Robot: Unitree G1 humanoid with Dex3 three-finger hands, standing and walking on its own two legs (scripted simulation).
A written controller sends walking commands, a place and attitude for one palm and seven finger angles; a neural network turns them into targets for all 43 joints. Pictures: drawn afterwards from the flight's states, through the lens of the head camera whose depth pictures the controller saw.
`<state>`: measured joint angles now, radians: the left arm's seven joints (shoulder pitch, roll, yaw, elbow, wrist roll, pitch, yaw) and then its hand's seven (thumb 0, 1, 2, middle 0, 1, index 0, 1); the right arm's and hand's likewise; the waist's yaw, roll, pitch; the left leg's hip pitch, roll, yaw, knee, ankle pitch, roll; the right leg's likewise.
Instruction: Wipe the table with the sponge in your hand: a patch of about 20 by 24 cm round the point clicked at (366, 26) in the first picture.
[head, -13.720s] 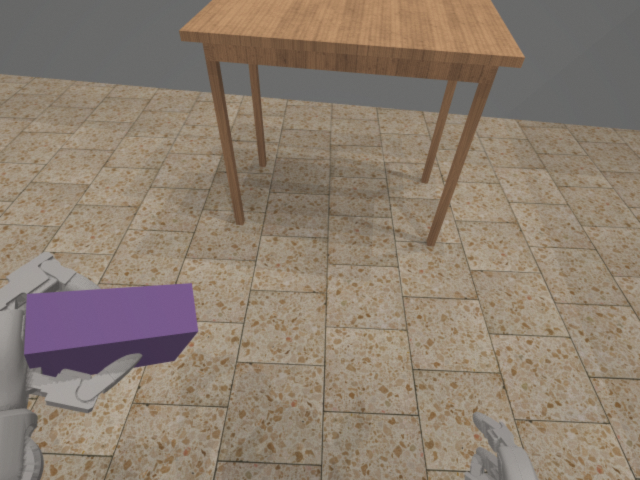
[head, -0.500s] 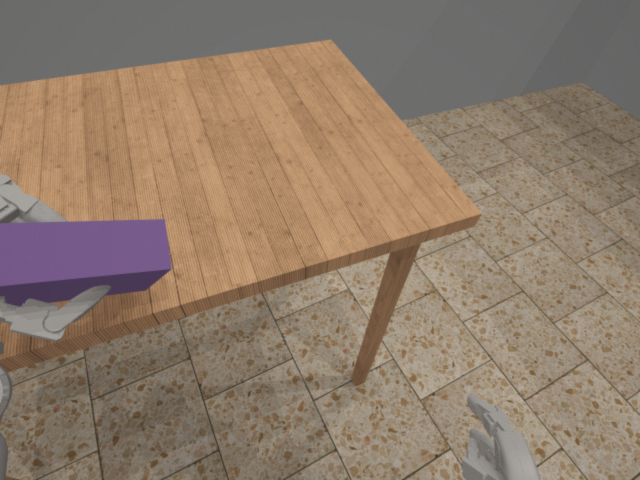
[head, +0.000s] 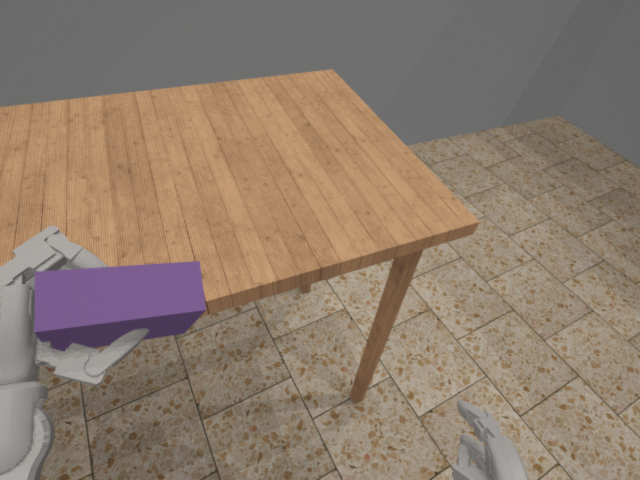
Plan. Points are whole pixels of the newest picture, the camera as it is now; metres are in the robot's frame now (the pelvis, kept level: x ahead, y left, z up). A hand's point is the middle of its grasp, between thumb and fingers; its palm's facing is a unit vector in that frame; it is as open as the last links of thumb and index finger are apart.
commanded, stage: come to a stop and stand still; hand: left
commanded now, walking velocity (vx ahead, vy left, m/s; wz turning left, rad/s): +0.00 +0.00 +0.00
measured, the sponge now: (148, 305) +0.24 +0.21 +0.14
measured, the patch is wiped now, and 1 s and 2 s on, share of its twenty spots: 0.00 0.00 0.00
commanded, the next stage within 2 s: look again from close up in 0.68 s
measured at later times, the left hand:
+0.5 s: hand (114, 275) +0.26 +0.24 +0.16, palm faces +0.38 -0.85 -0.36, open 9.2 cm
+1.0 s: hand (97, 287) +0.24 +0.26 +0.15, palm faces +0.38 -0.85 -0.35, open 9.2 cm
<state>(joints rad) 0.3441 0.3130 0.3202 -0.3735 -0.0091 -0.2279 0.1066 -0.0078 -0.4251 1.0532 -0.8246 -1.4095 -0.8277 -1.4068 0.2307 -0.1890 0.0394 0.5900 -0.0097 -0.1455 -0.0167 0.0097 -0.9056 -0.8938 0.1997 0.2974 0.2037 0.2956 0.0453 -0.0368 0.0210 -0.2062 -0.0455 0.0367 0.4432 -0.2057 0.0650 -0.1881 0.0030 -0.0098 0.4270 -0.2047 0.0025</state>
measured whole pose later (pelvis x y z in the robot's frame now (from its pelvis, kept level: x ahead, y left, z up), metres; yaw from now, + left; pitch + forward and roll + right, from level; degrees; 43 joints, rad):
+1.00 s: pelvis +0.02 +0.01 +0.00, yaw +0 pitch +0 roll -1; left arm 0.40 0.34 0.34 -0.41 -0.04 -0.21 0.09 -0.01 -0.43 1.06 -0.83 -1.41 -0.83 -1.41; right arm 0.20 -0.19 0.04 0.55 -0.01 -0.09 -0.03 0.01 -0.91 -0.89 0.20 0.30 0.20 0.30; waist 0.04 -0.01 0.04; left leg -0.19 -0.05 0.04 0.40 -0.21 0.07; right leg -0.16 0.00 0.00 0.35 -0.19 0.01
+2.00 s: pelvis +0.02 +0.01 +0.00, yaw -1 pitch -1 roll -2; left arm 0.40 0.36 0.35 -0.42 -0.04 -0.22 0.09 -0.01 -0.43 1.06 -0.83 -1.41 -0.83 -1.41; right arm 0.20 -0.19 0.04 0.55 -0.01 -0.12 -0.02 0.01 -0.91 -0.89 0.20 0.30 0.20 0.30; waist 0.03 -0.04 0.04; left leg -0.19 -0.04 0.04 0.42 -0.21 0.07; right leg -0.15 0.01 0.00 0.34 -0.18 0.02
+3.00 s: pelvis +0.01 -0.04 -0.01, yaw +2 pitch -3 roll +0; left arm 0.25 0.50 0.38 -0.32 0.06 0.04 0.03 -0.01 -0.43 1.06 -0.83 -1.41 -0.83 -1.41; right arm 0.18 -0.26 0.04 0.64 -0.02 -0.07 -0.04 0.01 -0.91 -0.89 0.20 0.30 0.20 0.30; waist 0.09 0.04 0.00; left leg -0.22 -0.02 -0.01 0.52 -0.25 0.01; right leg -0.20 0.05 -0.02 0.52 -0.28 -0.05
